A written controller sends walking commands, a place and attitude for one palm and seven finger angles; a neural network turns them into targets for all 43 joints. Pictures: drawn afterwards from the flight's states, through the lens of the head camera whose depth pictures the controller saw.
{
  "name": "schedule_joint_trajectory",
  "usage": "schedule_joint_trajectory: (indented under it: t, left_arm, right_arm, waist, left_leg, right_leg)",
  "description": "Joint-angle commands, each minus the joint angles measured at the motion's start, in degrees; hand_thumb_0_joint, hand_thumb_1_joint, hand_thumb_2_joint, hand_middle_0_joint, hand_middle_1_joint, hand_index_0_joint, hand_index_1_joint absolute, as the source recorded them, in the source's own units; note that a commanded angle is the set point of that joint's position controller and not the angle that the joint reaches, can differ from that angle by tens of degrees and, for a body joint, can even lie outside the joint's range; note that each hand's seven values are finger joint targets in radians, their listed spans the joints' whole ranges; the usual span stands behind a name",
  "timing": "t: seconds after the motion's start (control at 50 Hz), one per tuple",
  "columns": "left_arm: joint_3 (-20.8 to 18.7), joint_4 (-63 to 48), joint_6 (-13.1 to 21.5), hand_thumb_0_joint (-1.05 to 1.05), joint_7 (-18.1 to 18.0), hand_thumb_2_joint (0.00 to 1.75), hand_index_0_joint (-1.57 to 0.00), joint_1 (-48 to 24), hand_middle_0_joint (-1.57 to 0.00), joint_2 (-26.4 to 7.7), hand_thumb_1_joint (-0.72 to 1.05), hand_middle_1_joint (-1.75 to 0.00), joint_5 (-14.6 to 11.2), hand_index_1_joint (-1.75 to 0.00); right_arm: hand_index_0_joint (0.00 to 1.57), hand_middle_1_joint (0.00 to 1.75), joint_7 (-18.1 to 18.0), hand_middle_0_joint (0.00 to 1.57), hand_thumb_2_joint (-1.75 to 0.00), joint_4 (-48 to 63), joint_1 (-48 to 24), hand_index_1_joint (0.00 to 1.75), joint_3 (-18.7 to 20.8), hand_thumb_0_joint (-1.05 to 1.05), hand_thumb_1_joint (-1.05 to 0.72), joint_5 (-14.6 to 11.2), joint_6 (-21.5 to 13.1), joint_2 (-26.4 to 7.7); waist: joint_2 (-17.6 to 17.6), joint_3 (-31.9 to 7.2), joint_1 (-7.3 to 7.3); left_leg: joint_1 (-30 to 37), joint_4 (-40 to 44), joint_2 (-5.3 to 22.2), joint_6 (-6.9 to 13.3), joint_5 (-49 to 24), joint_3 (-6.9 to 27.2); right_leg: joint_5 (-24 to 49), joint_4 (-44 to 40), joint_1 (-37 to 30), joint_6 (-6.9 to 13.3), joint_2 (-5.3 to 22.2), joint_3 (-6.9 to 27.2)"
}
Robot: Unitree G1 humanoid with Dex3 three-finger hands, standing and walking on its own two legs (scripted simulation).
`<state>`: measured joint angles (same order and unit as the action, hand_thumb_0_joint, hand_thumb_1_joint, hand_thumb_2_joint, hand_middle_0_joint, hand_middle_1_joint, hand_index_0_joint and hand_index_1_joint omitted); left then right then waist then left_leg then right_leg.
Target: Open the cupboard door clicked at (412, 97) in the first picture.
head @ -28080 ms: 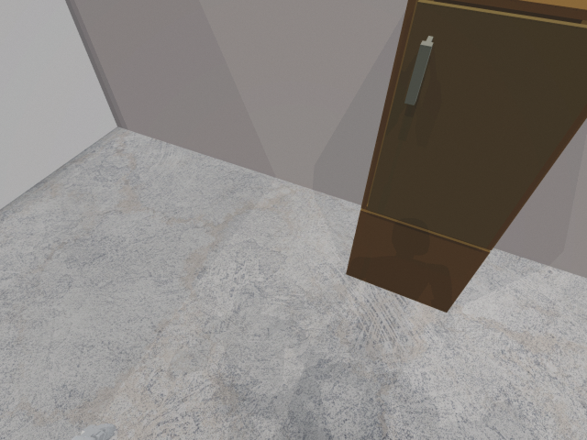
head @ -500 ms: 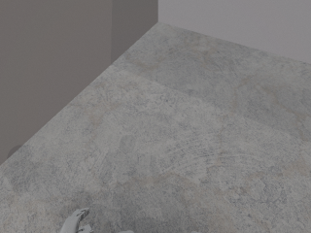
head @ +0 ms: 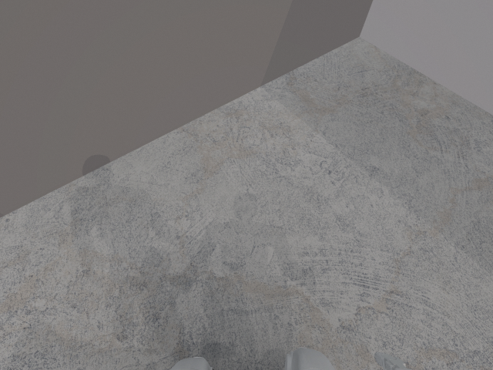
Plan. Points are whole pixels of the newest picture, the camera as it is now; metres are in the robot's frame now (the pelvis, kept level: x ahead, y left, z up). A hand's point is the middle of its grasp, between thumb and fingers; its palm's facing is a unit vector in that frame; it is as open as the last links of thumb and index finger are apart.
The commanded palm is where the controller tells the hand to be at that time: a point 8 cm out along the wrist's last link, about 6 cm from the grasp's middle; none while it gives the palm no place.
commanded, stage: turn to face it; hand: left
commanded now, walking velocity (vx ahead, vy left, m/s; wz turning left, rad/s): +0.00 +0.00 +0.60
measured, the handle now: out of the picture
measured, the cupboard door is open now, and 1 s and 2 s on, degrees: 44 44 44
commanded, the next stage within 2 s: none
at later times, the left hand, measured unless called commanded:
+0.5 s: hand out of the picture +0.03 +0.17 -0.18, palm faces +0.35 -0.92 -0.19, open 7.4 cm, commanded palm none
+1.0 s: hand out of the picture +0.04 +0.16 -0.15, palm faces +0.57 -0.77 -0.28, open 7.4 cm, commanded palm none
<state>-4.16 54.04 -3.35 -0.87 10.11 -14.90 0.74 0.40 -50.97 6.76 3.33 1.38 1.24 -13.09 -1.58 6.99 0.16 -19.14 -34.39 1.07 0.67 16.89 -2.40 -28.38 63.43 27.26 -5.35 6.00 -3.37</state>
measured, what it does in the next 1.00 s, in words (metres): steps on the spot, turning left: right foot, then left foot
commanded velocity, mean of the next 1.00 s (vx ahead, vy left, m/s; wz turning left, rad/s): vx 0.00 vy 0.00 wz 0.60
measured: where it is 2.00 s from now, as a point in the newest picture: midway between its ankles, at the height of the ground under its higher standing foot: outside the picture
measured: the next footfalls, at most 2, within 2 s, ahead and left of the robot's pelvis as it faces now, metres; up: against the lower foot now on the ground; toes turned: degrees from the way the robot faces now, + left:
right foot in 0.18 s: +0.08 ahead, -0.17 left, +0.00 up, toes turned +3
left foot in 0.50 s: +0.03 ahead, +0.08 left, +0.00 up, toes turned +26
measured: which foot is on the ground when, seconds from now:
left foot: down 0.00-0.16, up 0.18-0.48, down 0.50-0.84, up 0.86-1.00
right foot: up 0.00-0.16, down 0.18-0.48, up 0.50-0.84, down 0.86-1.00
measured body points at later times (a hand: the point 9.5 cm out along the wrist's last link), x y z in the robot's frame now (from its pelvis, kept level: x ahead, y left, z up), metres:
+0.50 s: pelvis +0.03 -0.03 -0.01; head +0.08 +0.00 +0.44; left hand +0.01 +0.22 -0.16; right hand +0.22 -0.24 -0.14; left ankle -0.01 +0.07 -0.73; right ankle +0.04 -0.17 -0.73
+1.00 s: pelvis +0.07 -0.06 +0.01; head +0.13 -0.04 +0.45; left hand +0.01 +0.20 -0.12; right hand +0.28 -0.24 -0.15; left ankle -0.03 +0.03 -0.66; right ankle +0.12 -0.17 -0.73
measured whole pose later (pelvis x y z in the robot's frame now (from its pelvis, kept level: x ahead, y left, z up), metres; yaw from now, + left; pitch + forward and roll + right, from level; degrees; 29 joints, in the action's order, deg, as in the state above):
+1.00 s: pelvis +0.07 -0.06 +0.01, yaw +37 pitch +1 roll +1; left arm -2.3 50.4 -0.2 -1.6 8.9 -10.8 1.2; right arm 1.3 -54.2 8.9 5.4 0.9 4.5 -14.5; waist 1.2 6.0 -2.0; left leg -27.6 -62.4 0.4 -3.3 27.6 -0.7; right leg -19.1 31.8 13.5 -1.0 5.9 -7.1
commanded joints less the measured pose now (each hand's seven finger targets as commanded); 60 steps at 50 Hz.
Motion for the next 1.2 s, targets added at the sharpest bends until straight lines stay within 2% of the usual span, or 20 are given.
schedule_joint_trajectory:
  t: [0.0,0.1,0.12,0.14,0.16,0.26,0.42,0.44,0.46,0.48,0.6,0.78,0.8,0.82,0.84,0.92,1.08,1.12,1.14,1.18]
  left_arm:
    - [-0.8,-6.5,1.8,0.0,0.5,0.9,-0.2,-1.0,-0.2,-3.0,0.9,-0.3,0.0,-0.3]
    - [-1.1,-5.8,2.7,0.0,0.3,0.9,-0.2,4.7,-0.2,-3.7,0.9,-0.3,0.0,-0.3]
    - [-1.6,-5.5,3.3,0.0,0.0,0.9,-0.2,7.4,-0.2,-5.5,0.9,-0.3,0.3,-0.3]
    - [-2.7,-5.6,4.0,0.0,-0.7,0.9,-0.2,8.5,-0.2,-11.2,0.9,-0.3,1.2,-0.3]
    - [-2.6,-6.3,3.8,0.0,-0.8,0.9,-0.2,7.6,-0.2,-13.6,0.9,-0.3,1.1,-0.3]
    - [-1.0,-7.9,4.1,0.0,-1.2,0.9,-0.2,0.5,-0.2,-6.1,0.9,-0.3,0.9,-0.3]
    - [-2.6,-5.4,4.0,0.0,-0.5,0.9,-0.2,4.2,-0.2,-9.6,0.9,-0.3,0.5,-0.3]
    - [-2.5,-6.1,3.8,0.0,-0.3,0.9,-0.2,3.0,-0.2,-8.9,0.9,-0.3,0.0,-0.3]
    - [-2.0,-8.2,3.3,0.0,0.1,0.9,-0.2,3.2,-0.2,-5.0,0.9,-0.3,-0.4,-0.3]
    - [-0.7,-10.5,2.8,0.0,0.0,0.9,-0.2,-1.0,-0.2,-3.1,0.9,-0.3,0.0,-0.3]
    - [-1.2,-6.6,1.8,0.0,0.5,0.9,-0.2,-1.5,-0.2,-2.8,0.9,-0.3,0.1,-0.3]
    - [-1.1,-6.4,2.9,0.0,0.1,0.9,-0.2,2.6,-0.2,-3.4,0.9,-0.3,-0.4,-0.3]
    - [-1.6,-5.9,3.6,0.0,-0.3,0.9,-0.2,5.4,-0.2,-6.1,0.9,-0.3,-0.1,-0.3]
    - [-2.8,-5.6,4.2,0.0,-0.9,0.9,-0.2,7.4,-0.2,-11.4,0.9,-0.3,0.9,-0.3]
    - [-2.5,-6.0,3.9,0.0,-1.0,0.9,-0.2,6.5,-0.2,-13.5,0.9,-0.3,0.9,-0.3]
    - [-0.9,-7.7,3.9,0.0,-1.3,0.9,-0.2,-0.8,-0.2,-6.2,0.9,-0.3,0.6,-0.3]
    - [-2.5,-5.4,4.1,0.0,-0.8,0.9,-0.2,4.5,-0.2,-10.2,0.9,-0.3,0.6,-0.3]
    - [-2.3,-6.7,3.8,0.0,-0.2,0.9,-0.2,3.3,-0.2,-8.2,0.9,-0.3,-0.2,-0.3]
    - [-1.1,-9.3,3.5,0.0,0.3,0.9,-0.2,1.6,-0.2,-3.7,0.9,-0.3,-0.6,-0.3]
    - [-1.0,-10.5,2.3,0.0,-0.6,0.9,-0.2,-3.8,-0.2,-3.3,0.9,-0.3,0.1,-0.3]
  right_arm:
    - [0.2,0.3,-1.0,0.2,-0.9,2.5,2.4,0.3,3.3,0.0,-0.9,0.2,-0.3,-12.6]
    - [0.2,0.3,-0.5,0.2,-0.9,3.5,-1.4,0.3,3.8,0.0,-0.9,0.0,0.7,-12.0]
    - [0.2,0.3,-0.4,0.2,-0.9,4.2,-2.5,0.3,3.7,0.0,-0.9,-0.4,0.8,-10.3]
    - [0.2,0.3,0.0,0.2,-0.9,5.4,-1.2,0.3,3.0,0.0,-0.9,-1.0,0.9,-5.9]
    - [0.2,0.3,0.4,0.2,-0.9,6.2,-1.8,0.3,3.0,0.0,-0.9,-0.7,0.9,-6.0]
    - [0.2,0.3,1.3,0.2,-0.9,3.3,-1.3,0.3,2.1,0.0,-0.9,-0.6,1.8,-4.0]
    - [0.2,0.3,1.5,0.2,-0.9,3.4,0.2,0.3,1.4,0.0,-0.9,-0.8,0.7,-3.9]
    - [0.2,0.3,1.5,0.2,-0.9,2.5,4.0,0.3,2.1,0.0,-0.9,-0.5,0.3,-6.3]
    - [0.2,0.3,1.1,0.2,-0.9,2.1,7.8,0.3,3.8,0.0,-0.9,0.1,-0.2,-13.0]
    - [0.2,0.3,0.5,0.2,-0.9,1.1,11.7,0.3,4.7,0.0,-0.9,0.0,0.4,-16.8]
    - [0.2,0.3,-1.3,0.2,-0.9,2.3,3.7,0.3,3.0,0.0,-0.9,0.0,-0.7,-11.2]
    - [0.2,0.3,-0.8,0.2,-0.9,2.5,1.1,0.3,3.9,0.0,-0.9,-0.1,0.5,-11.3]
    - [0.2,0.3,-0.5,0.2,-0.9,3.1,0.4,0.3,3.7,0.0,-0.9,-0.6,0.5,-9.6]
    - [0.2,0.3,-0.1,0.2,-0.9,4.4,1.1,0.3,3.1,0.0,-0.9,-1.1,0.4,-5.4]
    - [0.2,0.3,0.2,0.2,-0.9,5.1,0.8,0.3,3.0,0.0,-0.9,-0.7,0.6,-5.9]
    - [0.2,0.3,1.0,0.2,-0.9,2.5,0.3,0.3,2.5,0.0,-0.9,-0.5,1.9,-4.6]
    - [0.2,0.3,1.5,0.2,-0.9,3.2,-0.8,0.3,1.2,0.0,-0.9,-0.8,0.8,-3.4]
    - [0.2,0.3,1.3,0.2,-0.9,1.9,6.2,0.3,2.7,0.0,-0.9,-0.2,-0.1,-8.9]
    - [0.2,0.3,0.8,0.2,-0.9,1.4,10.9,0.3,4.6,0.0,-0.9,0.2,-0.3,-15.7]
    - [0.2,0.3,-0.4,0.2,-0.9,0.6,12.2,0.3,4.5,0.0,-0.9,0.0,-0.1,-15.7]
  waist:
    - [10.8,-10.8,-1.55]
    - [10.5,-9.4,1.43]
    - [5.1,-9.9,3.06]
    - [-12.3,-9.6,3.33]
    - [-17.1,-9.0,3.82]
    - [-12.7,-7.8,-0.41]
    - [-8.9,-10.9,-0.18]
    - [-3.3,-12.5,-2.57]
    - [14.9,-15.0,-4.42]
    - [20.7,-14.4,-6.69]
    - [10.3,-10.5,-1.37]
    - [10.7,-10.7,0.97]
    - [4.6,-11.7,2.51]
    - [-11.9,-12.1,3.19]
    - [-15.1,-10.7,3.1]
    - [-13.3,-6.2,-0.83]
    - [-10.6,-10.2,0.38]
    - [1.9,-15.0,-3.78]
    - [20.5,-16.2,-6.42]
    - [16.9,-15.7,-6.44]
  left_leg:
    - [8.9,11.7,12.5,7.7,-24.3,12.9]
    - [-1.3,8.5,9.6,5.3,-14.6,15.8]
    - [-5.4,3.5,6.0,2.6,-7.8,13.6]
    - [-16.2,-10.4,-2.5,-1.9,8.4,5.6]
    - [-15.5,-26.4,-3.5,-2.6,20.2,3.7]
    - [-12.5,-30.1,1.3,-4.5,10.8,1.2]
    - [2.9,3.1,-0.8,-2.8,0.7,-5.2]
    - [11.7,9.1,1.0,-1.6,-8.4,-3.0]
    - [22.0,11.3,16.3,5.5,-26.6,17.6]
    - [21.0,13.2,24.7,12.9,-38.3,25.9]
    - [12.0,12.9,12.9,7.8,-27.2,13.9]
    - [2.1,7.3,9.0,5.2,-22.4,17.9]
    - [-3.2,2.8,5.5,2.2,-14.3,15.8]
    - [-14.2,-10.0,-3.1,-2.4,6.1,6.1]
    - [-14.6,-25.1,-3.8,-3.0,20.3,4.3]
    - [-14.4,-34.2,1.2,-4.5,10.8,3.0]
    - [-0.7,-0.3,-1.6,-3.2,3.0,-5.4]
    - [17.0,9.3,4.5,0.3,-16.8,1.8]
    - [24.8,10.8,21.7,10.1,-41.7,24.9]
    - [19.3,11.5,21.1,12.9,-33.1,24.7]
  right_leg:
    - [2.6,-8.9,-0.7,0.2,-1.6,1.3]
    - [11.6,-29.1,-15.6,1.2,-5.0,-1.0]
    - [14.8,-38.7,-21.4,1.8,-1.8,1.6]
    - [15.1,-47.2,-26.9,7.0,13.6,19.5]
    - [17.7,-49.6,-20.4,13.3,23.7,25.4]
    - [39.8,-41.7,-19.0,10.7,12.9,3.0]
    - [44.0,-31.1,-21.4,7.5,14.5,-4.2]
    - [38.4,-24.2,-15.1,4.9,13.2,-6.4]
    - [9.7,-10.9,0.7,0.3,5.4,-8.7]
    - [-11.8,-1.1,7.3,-0.4,1.6,-3.5]
    - [4.6,0.2,4.6,-0.1,0.4,2.8]
    - [12.8,-33.3,-16.8,1.3,-5.0,-0.2]
    - [17.5,-41.9,-24.4,2.3,-0.9,3.6]
    - [22.6,-47.0,-31.0,7.8,15.0,19.2]
    - [27.6,-47.3,-24.3,14.0,24.0,22.7]
    - [39.2,-42.6,-19.4,11.5,13.3,5.1]
    - [50.9,-31.9,-24.7,8.4,14.0,-3.2]
    - [36.4,-16.9,-11.9,3.3,10.8,-7.5]
    - [-6.4,-2.5,5.0,-0.8,2.0,-7.4]
    - [-7.8,5.8,8.3,0.7,1.4,2.1]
